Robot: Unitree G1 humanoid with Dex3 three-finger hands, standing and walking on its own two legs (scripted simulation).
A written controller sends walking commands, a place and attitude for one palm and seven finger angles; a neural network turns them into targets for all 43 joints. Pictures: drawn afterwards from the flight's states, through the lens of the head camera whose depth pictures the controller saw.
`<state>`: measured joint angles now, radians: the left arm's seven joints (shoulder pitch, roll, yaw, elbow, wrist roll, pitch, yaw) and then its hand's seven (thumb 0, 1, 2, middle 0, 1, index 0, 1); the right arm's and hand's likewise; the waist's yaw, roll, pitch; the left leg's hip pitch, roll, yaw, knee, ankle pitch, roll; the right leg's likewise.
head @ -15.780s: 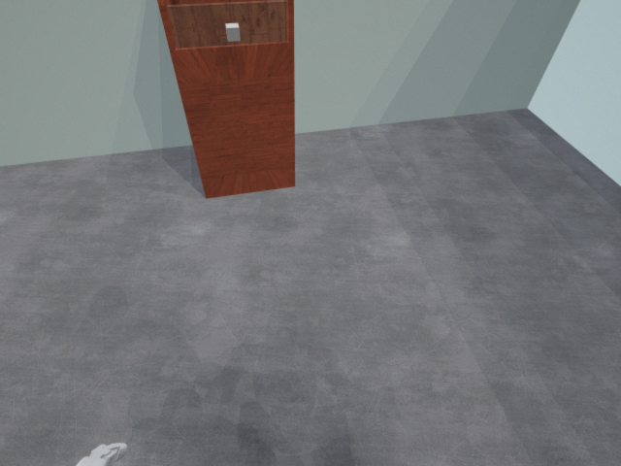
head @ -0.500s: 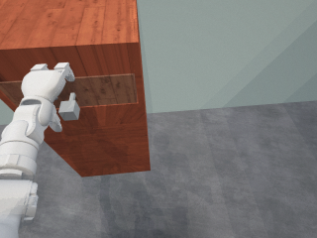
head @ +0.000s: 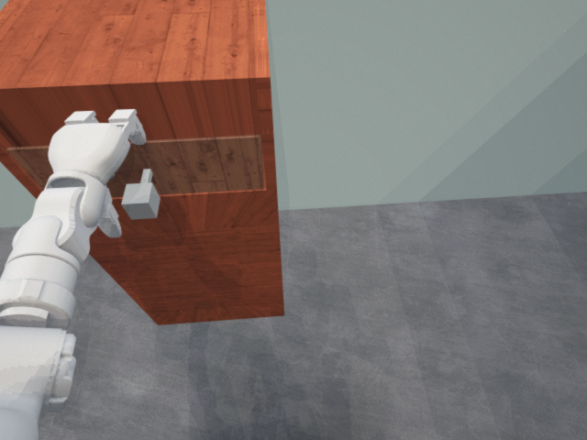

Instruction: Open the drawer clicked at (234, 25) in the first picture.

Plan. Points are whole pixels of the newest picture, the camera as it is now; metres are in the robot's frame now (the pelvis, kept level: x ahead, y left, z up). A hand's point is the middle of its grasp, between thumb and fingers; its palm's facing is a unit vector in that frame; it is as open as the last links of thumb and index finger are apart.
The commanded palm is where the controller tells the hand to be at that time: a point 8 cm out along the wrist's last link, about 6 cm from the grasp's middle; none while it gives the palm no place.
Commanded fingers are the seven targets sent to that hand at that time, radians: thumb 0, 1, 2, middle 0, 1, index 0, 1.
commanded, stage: move the hooked fingers above the handle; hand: left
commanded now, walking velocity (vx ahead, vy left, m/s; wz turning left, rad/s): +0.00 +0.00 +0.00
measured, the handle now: (144, 191) +0.49 +0.26 +0.01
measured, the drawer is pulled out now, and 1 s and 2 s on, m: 0.00 0.00 0.00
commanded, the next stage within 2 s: lower the fingers behind the handle in 1.08 s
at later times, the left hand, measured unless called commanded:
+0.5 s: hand (92, 179) +0.44 +0.29 +0.09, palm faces +0.03 +0.02 -1.00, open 13.9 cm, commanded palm +0.43 +0.28 +0.14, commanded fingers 0.00 -0.50 0.30 -0.30 -1.20 -0.30 -1.20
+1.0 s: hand (94, 177) +0.45 +0.30 +0.09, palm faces +0.02 +0.03 -1.00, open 13.7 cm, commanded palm +0.43 +0.28 +0.14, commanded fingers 0.00 -0.50 0.30 -0.30 -1.20 -0.30 -1.20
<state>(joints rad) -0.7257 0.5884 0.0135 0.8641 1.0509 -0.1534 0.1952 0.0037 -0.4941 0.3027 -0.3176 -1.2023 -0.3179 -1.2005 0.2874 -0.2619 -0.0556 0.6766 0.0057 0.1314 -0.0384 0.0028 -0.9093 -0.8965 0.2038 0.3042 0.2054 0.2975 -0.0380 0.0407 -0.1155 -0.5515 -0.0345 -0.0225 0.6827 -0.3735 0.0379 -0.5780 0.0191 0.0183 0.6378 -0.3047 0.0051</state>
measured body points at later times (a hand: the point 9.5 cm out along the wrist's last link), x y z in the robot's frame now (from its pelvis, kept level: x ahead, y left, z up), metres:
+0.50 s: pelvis +0.00 +0.00 +0.00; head +0.07 -0.01 +0.44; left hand +0.44 +0.29 +0.14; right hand +0.06 -0.28 -0.13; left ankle -0.03 +0.09 -0.72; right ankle +0.00 -0.13 -0.72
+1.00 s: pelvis +0.00 -0.01 +0.00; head +0.08 -0.03 +0.44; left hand +0.44 +0.29 +0.14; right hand +0.06 -0.27 -0.14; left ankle -0.03 +0.09 -0.72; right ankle +0.00 -0.13 -0.72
